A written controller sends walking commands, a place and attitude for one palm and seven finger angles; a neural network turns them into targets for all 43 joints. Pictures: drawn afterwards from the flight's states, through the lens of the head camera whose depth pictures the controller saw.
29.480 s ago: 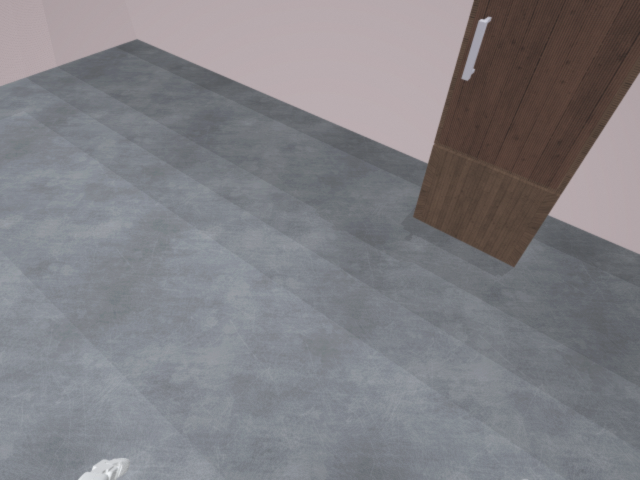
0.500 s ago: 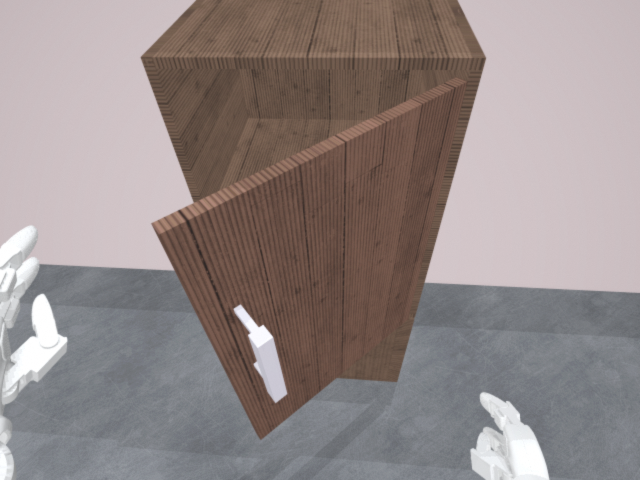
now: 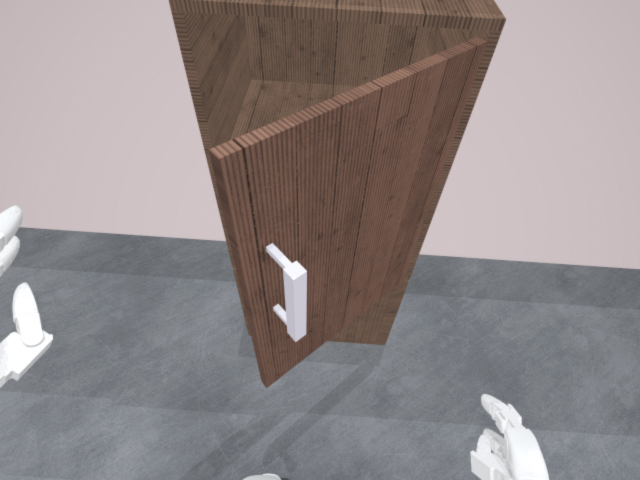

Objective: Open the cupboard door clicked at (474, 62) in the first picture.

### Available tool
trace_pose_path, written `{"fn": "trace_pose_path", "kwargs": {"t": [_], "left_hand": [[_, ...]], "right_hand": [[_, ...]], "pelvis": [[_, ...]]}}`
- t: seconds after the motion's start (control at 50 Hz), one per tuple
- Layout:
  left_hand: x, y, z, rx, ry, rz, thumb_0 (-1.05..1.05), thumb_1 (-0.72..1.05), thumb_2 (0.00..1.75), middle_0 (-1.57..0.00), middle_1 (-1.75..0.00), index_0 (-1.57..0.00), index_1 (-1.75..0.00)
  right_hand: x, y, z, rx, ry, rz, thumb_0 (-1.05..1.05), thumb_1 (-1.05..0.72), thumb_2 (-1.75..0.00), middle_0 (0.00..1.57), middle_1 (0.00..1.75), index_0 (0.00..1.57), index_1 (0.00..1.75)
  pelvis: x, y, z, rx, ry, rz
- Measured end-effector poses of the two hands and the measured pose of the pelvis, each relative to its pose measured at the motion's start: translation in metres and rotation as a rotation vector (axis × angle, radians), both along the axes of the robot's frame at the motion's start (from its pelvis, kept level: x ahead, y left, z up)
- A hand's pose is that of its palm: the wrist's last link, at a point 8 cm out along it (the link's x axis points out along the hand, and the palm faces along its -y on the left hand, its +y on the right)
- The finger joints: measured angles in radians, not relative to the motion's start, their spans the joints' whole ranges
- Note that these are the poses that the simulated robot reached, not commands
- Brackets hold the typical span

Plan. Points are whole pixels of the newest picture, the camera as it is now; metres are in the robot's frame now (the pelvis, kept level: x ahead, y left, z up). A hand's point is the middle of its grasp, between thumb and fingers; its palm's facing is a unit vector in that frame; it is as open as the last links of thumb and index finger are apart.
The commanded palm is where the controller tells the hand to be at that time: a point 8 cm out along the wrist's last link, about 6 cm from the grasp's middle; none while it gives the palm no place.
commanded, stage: step back with the hand held close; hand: left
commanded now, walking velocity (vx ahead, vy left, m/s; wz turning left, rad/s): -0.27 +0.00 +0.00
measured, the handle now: (286, 295) +0.35 +0.07 +0.01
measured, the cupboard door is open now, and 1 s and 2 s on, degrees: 44 44 44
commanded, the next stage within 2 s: stop stepping back and stand still in 0.36 s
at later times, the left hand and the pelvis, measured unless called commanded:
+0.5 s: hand out of the picture +0.11 +0.29 +0.16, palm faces +0.44 -0.77 -0.46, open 7.4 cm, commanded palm +0.03 +0.31 +0.18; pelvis -0.10 +0.00 +0.00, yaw +3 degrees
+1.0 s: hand out of the picture +0.04 +0.24 +0.15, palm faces +0.45 -0.80 -0.40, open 7.4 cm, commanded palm -0.02 +0.27 +0.18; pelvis -0.17 -0.02 -0.01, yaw -1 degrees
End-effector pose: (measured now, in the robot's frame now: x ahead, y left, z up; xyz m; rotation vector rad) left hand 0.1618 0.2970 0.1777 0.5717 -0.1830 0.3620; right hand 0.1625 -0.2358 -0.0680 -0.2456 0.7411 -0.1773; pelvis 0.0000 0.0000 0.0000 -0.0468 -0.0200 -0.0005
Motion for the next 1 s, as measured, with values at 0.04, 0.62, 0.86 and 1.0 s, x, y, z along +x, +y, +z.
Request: {"fn": "trace_pose_path", "kwargs": {"t": [0.04, 0.62, 0.86, 1.0], "left_hand": [[-0.009, 0.003, 0.001, 0.016, -0.01, 0.007, 0.01, 0.89, 0.9, -0.21, -0.3, -0.21, -0.3], [-0.128, -0.006, 0.015, -0.008, -0.042, -0.041, 0.01, 0.89, 0.9, -0.21, -0.3, -0.21, -0.3], [-0.169, -0.021, 0.005, -0.019, -0.02, 0.025, 0.01, 0.89, 0.9, -0.22, -0.3, -0.21, -0.31], [-0.161, -0.022, -0.008, -0.076, -0.082, 0.032, 0.01, 0.89, 0.9, -0.21, -0.3, -0.21, -0.3]], "right_hand": [[-0.007, 0.003, -0.001, -0.003, 0.003, 0.017, 0.01, -0.91, -0.9, 0.21, 0.3, 0.2, 0.3], [-0.108, 0.031, 0.013, 0.054, -0.05, 0.097, 0.01, -0.91, -0.9, 0.21, 0.3, 0.21, 0.3], [-0.202, -0.033, -0.019, 0.027, 0.087, -0.028, 0.01, -0.91, -0.9, 0.21, 0.3, 0.21, 0.3], [-0.218, -0.052, -0.019, -0.025, 0.037, -0.079, 0.01, -0.91, -0.9, 0.2, 0.3, 0.2, 0.3]], "pelvis": [[-0.007, 0.0, -0.001, -0.001, -0.001, 0.019], [-0.127, -0.003, 0.006, 0.002, 0.069, 0.004], [-0.155, -0.025, 0.0, 0.053, 0.043, -0.021], [-0.168, -0.025, -0.008, 0.075, -0.001, -0.012]]}}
